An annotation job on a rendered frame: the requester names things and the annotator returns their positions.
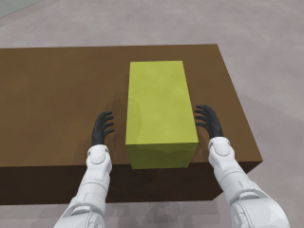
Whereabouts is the carton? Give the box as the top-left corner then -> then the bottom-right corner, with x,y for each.
125,61 -> 199,169

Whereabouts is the robot right hand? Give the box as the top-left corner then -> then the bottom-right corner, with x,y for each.
194,104 -> 224,140

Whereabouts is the robot left upper arm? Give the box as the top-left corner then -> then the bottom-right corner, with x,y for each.
54,212 -> 105,228

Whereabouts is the robot right upper arm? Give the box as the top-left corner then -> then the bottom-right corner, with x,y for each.
230,198 -> 289,228

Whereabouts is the pedestal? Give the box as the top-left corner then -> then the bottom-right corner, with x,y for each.
0,44 -> 263,206

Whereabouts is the robot left forearm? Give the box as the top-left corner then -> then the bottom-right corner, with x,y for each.
53,144 -> 112,228

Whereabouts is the robot right forearm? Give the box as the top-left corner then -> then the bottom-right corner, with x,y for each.
208,137 -> 291,228

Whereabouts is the robot left hand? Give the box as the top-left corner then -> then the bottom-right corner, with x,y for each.
91,111 -> 115,146

